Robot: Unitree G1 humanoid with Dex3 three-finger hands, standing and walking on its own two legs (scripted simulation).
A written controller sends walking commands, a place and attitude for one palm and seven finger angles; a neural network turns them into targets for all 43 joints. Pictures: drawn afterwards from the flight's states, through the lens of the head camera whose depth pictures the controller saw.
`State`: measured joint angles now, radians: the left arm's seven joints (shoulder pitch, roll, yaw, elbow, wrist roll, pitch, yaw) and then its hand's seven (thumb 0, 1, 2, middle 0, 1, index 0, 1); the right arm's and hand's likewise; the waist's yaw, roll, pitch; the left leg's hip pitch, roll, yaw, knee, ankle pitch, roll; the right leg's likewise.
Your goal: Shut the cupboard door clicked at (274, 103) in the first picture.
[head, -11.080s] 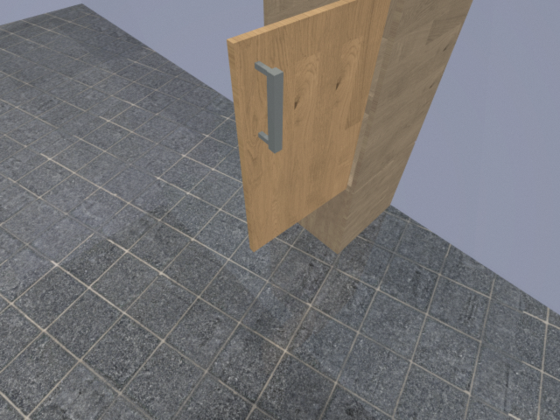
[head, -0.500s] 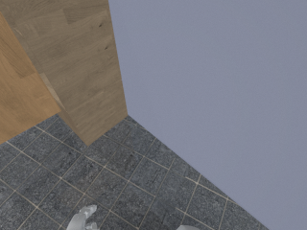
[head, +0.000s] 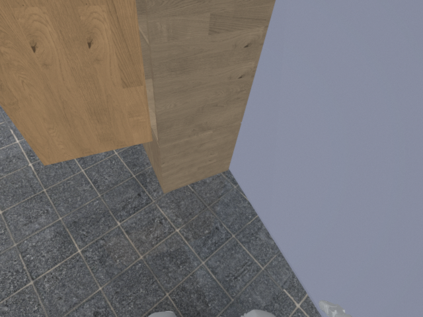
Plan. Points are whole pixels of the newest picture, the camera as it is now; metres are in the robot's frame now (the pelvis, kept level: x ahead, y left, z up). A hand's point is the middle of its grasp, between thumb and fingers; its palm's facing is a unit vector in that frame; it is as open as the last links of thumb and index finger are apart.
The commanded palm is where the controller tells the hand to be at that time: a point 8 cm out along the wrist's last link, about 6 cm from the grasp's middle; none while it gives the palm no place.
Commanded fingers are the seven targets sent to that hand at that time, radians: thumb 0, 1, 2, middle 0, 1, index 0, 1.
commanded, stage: turn to face it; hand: left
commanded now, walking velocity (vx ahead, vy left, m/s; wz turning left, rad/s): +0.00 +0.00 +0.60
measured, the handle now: out of the picture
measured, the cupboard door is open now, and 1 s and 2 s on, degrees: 86 86 86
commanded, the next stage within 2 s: take the last steps up to it in 0.58 s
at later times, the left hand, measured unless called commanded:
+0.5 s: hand out of the picture +0.08 +0.16 -0.14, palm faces +0.23 -0.94 -0.27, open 7.4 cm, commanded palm none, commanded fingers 0.00 0.90 0.90 -0.20 -0.30 -0.20 -0.30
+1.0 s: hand out of the picture +0.01 +0.21 -0.16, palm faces +0.41 -0.89 -0.20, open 7.4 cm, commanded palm none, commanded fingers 0.00 0.90 0.90 -0.20 -0.30 -0.20 -0.30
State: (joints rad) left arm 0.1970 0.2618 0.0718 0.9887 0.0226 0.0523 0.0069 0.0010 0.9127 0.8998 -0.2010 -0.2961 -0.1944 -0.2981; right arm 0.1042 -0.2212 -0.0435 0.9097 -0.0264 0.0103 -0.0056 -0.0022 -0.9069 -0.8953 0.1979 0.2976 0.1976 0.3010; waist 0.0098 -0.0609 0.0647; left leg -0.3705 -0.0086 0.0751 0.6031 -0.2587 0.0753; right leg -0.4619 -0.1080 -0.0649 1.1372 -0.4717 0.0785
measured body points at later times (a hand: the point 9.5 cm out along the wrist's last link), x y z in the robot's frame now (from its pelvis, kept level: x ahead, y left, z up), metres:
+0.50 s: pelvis +0.03 -0.05 +0.01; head +0.07 -0.06 +0.45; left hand +0.07 +0.21 -0.12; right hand +0.13 -0.30 -0.15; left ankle -0.01 +0.06 -0.67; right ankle +0.04 -0.17 -0.73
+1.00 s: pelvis +0.05 +0.01 +0.02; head +0.07 +0.04 +0.46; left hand -0.01 +0.26 -0.14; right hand +0.19 -0.19 -0.13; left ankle -0.02 +0.07 -0.73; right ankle +0.11 -0.13 -0.67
